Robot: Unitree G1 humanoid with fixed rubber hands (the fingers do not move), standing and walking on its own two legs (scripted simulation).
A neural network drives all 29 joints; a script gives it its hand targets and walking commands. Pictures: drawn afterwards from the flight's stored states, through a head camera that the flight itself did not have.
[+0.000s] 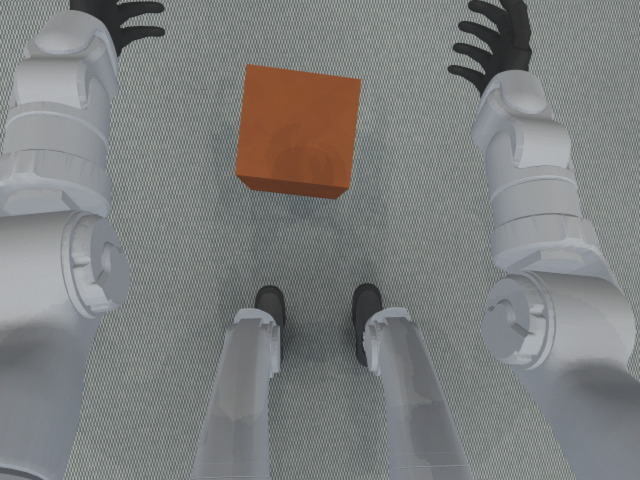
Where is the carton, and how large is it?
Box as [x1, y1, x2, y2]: [235, 64, 360, 199]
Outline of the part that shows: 246,64 235,174 250,189 335,199 349,187 360,79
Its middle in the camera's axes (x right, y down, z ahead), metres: -0.04 -0.21 +0.83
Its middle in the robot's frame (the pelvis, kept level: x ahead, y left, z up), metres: +0.56 +0.03 -0.53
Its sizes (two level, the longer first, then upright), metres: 0.210 0.200 0.250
